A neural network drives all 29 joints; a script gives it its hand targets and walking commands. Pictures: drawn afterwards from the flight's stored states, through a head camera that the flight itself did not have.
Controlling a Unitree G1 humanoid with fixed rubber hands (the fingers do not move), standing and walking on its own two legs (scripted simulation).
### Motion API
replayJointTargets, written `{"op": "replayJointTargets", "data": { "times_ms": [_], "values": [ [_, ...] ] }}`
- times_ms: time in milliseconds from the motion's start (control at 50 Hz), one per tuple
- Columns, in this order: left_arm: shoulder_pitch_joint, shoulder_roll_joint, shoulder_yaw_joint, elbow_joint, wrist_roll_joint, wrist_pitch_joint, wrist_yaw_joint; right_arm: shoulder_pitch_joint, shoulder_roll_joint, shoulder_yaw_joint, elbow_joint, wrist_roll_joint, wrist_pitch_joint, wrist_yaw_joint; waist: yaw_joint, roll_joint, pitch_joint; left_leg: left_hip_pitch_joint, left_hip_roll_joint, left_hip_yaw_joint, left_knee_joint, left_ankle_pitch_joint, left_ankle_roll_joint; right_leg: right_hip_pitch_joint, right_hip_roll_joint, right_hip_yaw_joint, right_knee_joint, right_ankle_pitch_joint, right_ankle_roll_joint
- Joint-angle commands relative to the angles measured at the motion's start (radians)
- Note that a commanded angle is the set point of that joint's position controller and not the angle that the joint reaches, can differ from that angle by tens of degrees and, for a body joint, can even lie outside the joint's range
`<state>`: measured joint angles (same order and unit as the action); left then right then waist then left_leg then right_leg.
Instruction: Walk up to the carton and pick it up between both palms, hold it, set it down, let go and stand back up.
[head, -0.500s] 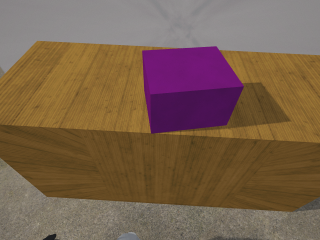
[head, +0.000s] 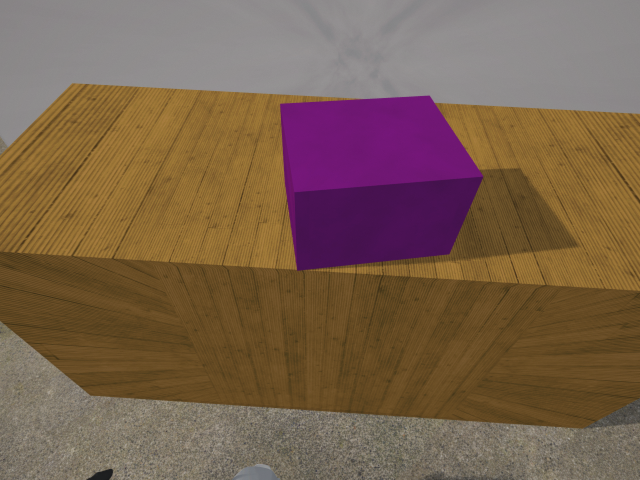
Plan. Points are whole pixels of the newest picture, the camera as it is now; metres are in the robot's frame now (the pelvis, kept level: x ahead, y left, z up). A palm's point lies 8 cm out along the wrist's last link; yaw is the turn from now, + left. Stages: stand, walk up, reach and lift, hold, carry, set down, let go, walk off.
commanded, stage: walk up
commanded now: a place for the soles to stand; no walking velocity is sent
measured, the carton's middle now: (365, 179) +0.57 -0.05 +0.05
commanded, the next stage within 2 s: none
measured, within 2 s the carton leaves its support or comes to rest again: neither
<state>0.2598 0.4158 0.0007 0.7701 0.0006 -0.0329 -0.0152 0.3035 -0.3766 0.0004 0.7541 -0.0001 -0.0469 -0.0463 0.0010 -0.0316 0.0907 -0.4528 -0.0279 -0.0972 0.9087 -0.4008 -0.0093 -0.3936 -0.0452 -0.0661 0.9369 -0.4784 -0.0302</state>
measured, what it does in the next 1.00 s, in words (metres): steps on the spot: left foot, then right foot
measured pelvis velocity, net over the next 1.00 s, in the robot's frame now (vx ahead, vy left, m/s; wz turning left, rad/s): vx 0.07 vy -0.02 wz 0.00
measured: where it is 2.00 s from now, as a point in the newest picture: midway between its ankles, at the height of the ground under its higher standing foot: outside the picture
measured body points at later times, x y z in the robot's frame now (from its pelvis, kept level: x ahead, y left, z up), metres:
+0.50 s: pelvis +0.01 -0.01 +0.00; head +0.03 -0.01 +0.45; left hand +0.09 +0.31 -0.10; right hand +0.10 -0.31 -0.11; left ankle +0.06 +0.15 -0.68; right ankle +0.01 -0.11 -0.69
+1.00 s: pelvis +0.07 -0.02 -0.01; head +0.08 -0.01 +0.44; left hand +0.19 +0.29 -0.11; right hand +0.11 -0.33 -0.11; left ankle +0.06 +0.16 -0.69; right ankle +0.12 -0.11 -0.69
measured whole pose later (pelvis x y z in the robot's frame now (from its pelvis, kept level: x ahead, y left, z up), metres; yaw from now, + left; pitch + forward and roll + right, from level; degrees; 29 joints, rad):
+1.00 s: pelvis +0.07 -0.02 -0.01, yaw +0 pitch -4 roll +2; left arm 0.21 0.43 0.00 0.77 0.00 -0.05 -0.04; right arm 0.40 -0.38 0.00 0.75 0.00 -0.09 -0.02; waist 0.00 -0.07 0.10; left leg -0.36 0.00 -0.09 0.94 -0.52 -0.03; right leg -0.47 -0.05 -0.06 0.98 -0.47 -0.03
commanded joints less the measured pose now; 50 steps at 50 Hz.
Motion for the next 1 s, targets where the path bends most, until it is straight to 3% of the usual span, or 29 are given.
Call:
{"op": "replayJointTargets", "data": {
  "times_ms": [0,80,140,160,180,200,220,280,320,340,360,380,400,480,500,540,580,620,640,660,680,700,720,780,900,920,940,960,980],
  "values": [
    [0.08,0.35,0.152,-0.007,0.023,-0.045,0.023,-0.08,-0.278,-0.095,-0.02,-0.015,-0.019,-0.001,0.071,-0.032,0.009,-0.34,0.001,0.034,0.189,-0.172,0.034,0.234,-0.388,0.604,-0.605,0.037,-0.174],
    [0.025,0.294,0.134,-0.043,0.025,-0.043,0.018,0.001,-0.253,-0.096,-0.009,-0.011,-0.04,0.015,0.02,-0.105,-0.049,-0.168,0.035,0.104,0.019,-0.164,0.053,0.192,-0.323,0.378,-0.442,0.376,-0.184],
    [-0.043,0.256,0.113,-0.074,0.012,-0.028,0.012,0.081,-0.251,-0.102,0.026,-0.013,-0.059,0.008,-0.034,-0.055,-0.105,0.122,-0.004,0.082,-0.21,0.147,0.086,0.037,-0.198,0.196,-0.235,0.4,-0.126],
    [-0.071,0.222,0.1,-0.093,0.004,-0.025,0.011,0.135,-0.294,-0.115,0.04,-0.018,-0.066,0.001,-0.063,0.052,-0.143,0.249,0.063,-0.097,-0.274,0.229,0.13,-0.077,-0.121,0.109,-0.066,0.398,-0.073],
    [-0.075,0.191,0.094,-0.11,0.001,-0.022,0.013,0.162,-0.358,-0.131,0.032,-0.03,-0.072,-0.004,-0.067,0.187,-0.141,0.32,0.204,-0.434,-0.377,0.236,0.223,-0.229,-0.01,0.022,0.139,0.234,-0.008],
    [-0.087,0.19,0.097,-0.11,0.008,-0.009,0.016,0.161,-0.397,-0.137,0.017,-0.03,-0.067,-0.006,-0.063,0.194,-0.115,0.311,0.317,-0.678,-0.461,0.145,0.319,-0.325,0.035,0.05,0.144,-0.193,0.006],
    [-0.081,0.229,0.105,-0.094,0.011,-0.001,0.021,0.136,-0.405,-0.14,0.019,-0.026,-0.062,-0.003,-0.057,0.147,-0.089,0.273,0.334,-0.706,-0.461,0.071,0.347,-0.314,0.017,0.113,0.152,-0.274,-0.001],
    [-0.023,0.235,0.112,-0.048,0.021,-0.015,0.011,0.023,-0.377,-0.128,-0.008,-0.025,-0.044,-0.002,-0.008,0.168,-0.016,0.102,0.27,-0.563,-0.434,0.027,0.299,-0.193,0.004,0.092,0.023,-0.18,-0.015],
    [0.071,0.225,0.124,-0.007,0.014,-0.025,0.007,-0.071,-0.342,-0.115,-0.033,-0.024,-0.031,0.005,0.064,0.174,-0.04,-0.061,0.196,-0.413,-0.354,0.034,0.231,0.045,0.007,0.067,-0.187,-0.008,-0.027],
    [0.11,0.237,0.131,0.01,0.022,-0.032,0.01,-0.102,-0.301,-0.1,-0.041,-0.018,-0.025,0.01,0.092,0.11,-0.055,-0.16,0.135,-0.299,-0.242,0.035,0.174,0.165,-0.023,0.144,-0.318,-0.053,-0.052],
    [0.158,0.285,0.142,0.022,0.034,-0.042,0.017,-0.13,-0.229,-0.083,-0.056,-0.007,-0.021,0.012,0.12,-0.082,-0.045,-0.327,0.016,-0.089,0.014,0.042,0.089,0.29,-0.156,0.377,-0.505,-0.156,-0.091],
    [0.157,0.343,0.15,0.02,0.031,-0.047,0.021,-0.146,-0.204,-0.076,-0.057,-0.011,-0.021,0.003,0.127,-0.187,0.002,-0.424,-0.075,0.062,0.173,-0.124,0.043,0.289,-0.337,0.616,-0.65,-0.103,-0.133],
    [0.107,0.352,0.15,0.005,0.024,-0.047,0.021,-0.134,-0.258,-0.088,-0.039,-0.019,-0.018,-0.003,0.099,-0.073,0.019,-0.391,-0.017,0.026,0.195,-0.163,0.033,0.243,-0.392,0.637,-0.641,-0.023,-0.163],
    [0.023,0.291,0.136,-0.04,0.027,-0.047,0.02,-0.013,-0.256,-0.096,-0.011,-0.011,-0.034,0.016,0.023,-0.105,-0.036,-0.2,0.039,0.087,0.067,-0.178,0.047,0.198,-0.327,0.408,-0.472,0.326,-0.18],
    [0.091,0.342,0.166,-0.046,0.031,-0.044,0.004,-0.006,-0.29,-0.112,-0.027,-0.022,-0.051,0.031,0.054,-0.201,-0.057,-0.258,0.036,0.136,0.088,-0.207,0.069,0.24,-0.321,0.434,-0.51,0.032,-0.217],
    [0.093,0.358,0.17,-0.053,0.028,-0.042,-0.006,-0.043,-0.31,-0.121,-0.028,-0.028,-0.058,0.04,0.075,-0.188,0.004,-0.307,0.063,0.129,0.07,-0.174,0.063,0.227,-0.351,0.495,-0.576,-0.26,-0.249],
    [0.064,0.36,0.169,-0.065,0.024,-0.033,-0.012,-0.024,-0.309,-0.124,-0.018,-0.025,-0.07,0.043,0.058,-0.143,0.004,-0.223,0.068,0.142,-0.044,-0.12,0.066,0.187,-0.334,0.443,-0.547,-0.284,-0.235],
    [-0.03,0.317,0.146,-0.093,0.02,-0.022,-0.02,0.131,-0.311,-0.139,0.036,-0.023,-0.088,0.04,-0.04,-0.046,-0.051,0.124,0.008,0.133,-0.235,-0.049,0.086,-0.03,-0.231,0.269,-0.323,-0.183,-0.175],
    [-0.075,0.252,0.124,-0.112,0.021,-0.016,-0.021,0.289,-0.339,-0.157,0.088,-0.028,-0.096,0.029,-0.128,0.126,-0.125,0.416,0.023,-0.033,-0.358,-0.15,0.126,-0.234,-0.123,0.134,0.001,-0.052,-0.111],
    [-0.077,0.142,0.088,-0.141,0.013,-0.017,-0.022,0.335,-0.435,-0.179,0.075,-0.042,-0.101,0.019,-0.14,0.403,-0.117,0.53,0.246,-0.552,-0.527,-0.242,0.186,-0.502,0.024,0.01,0.328,-0.09,-0.016],
    [-0.099,0.217,0.097,-0.147,0.011,-0.013,-0.014,0.289,-0.465,-0.184,0.036,-0.023,-0.093,0.015,-0.126,0.292,-0.109,0.546,0.342,-0.833,-0.608,-0.232,0.256,-0.606,0.06,0.07,0.352,-0.155,-0.002],
    [-0.107,0.28,0.115,-0.134,0.015,-0.013,-0.008,0.243,-0.456,-0.179,0.022,-0.013,-0.088,0.011,-0.104,0.156,-0.088,0.537,0.369,-0.852,-0.556,-0.127,0.295,-0.589,0.029,0.127,0.334,-0.169,0.005],
    [-0.095,0.277,0.115,-0.109,0.016,-0.019,-0.008,0.217,-0.436,-0.172,0.022,-0.009,-0.086,0.006,-0.077,0.118,-0.049,0.511,0.349,-0.765,-0.498,0.008,0.309,-0.582,0.005,0.126,0.314,-0.147,0.002],
    [-0.068,0.239,0.117,-0.096,0.011,-0.031,-0.011,0.182,-0.372,-0.145,-0.005,-0.016,-0.081,0.003,-0.044,0.171,-0.004,0.357,0.289,-0.553,-0.394,0.384,0.309,-0.432,-0.025,0.101,0.232,-0.12,0.005],
    [-0.065,0.254,0.135,-0.094,0.011,-0.04,-0.018,0.08,-0.389,-0.145,-0.05,-0.027,-0.074,0.011,-0.005,0.232,0.074,0.077,0.281,-0.468,-0.39,0.192,0.309,-0.215,-0.035,0.069,0.018,-0.054,-0.008],
    [-0.025,0.255,0.14,-0.074,0.012,-0.044,-0.018,0.031,-0.381,-0.142,-0.061,-0.023,-0.07,0.012,0.03,0.213,0.074,-0.018,0.265,-0.432,-0.331,0.149,0.291,-0.104,-0.031,0.076,-0.061,-0.01,-0.019],
    [0.099,0.256,0.153,-0.029,0.009,-0.049,-0.015,-0.045,-0.358,-0.132,-0.08,-0.021,-0.065,0.013,0.107,0.196,0.038,-0.164,0.215,-0.322,-0.218,0.125,0.239,0.134,-0.02,0.083,-0.205,0.071,-0.032],
    [0.284,0.287,0.176,0.034,0.015,-0.056,-0.005,-0.072,-0.283,-0.109,-0.084,-0.019,-0.062,0.011,0.21,0.033,-0.04,-0.316,0.111,-0.146,0.103,0.209,0.162,0.43,-0.025,0.152,-0.375,0.018,-0.029],
    [0.371,0.381,0.193,0.045,0.021,-0.065,0.011,-0.043,-0.142,-0.067,-0.098,0.002,-0.062,0.009,0.236,-0.339,-0.079,-0.447,-0.094,-0.018,0.488,-0.107,0.078,0.485,-0.266,0.512,-0.546,-0.049,-0.016]
  ]
}}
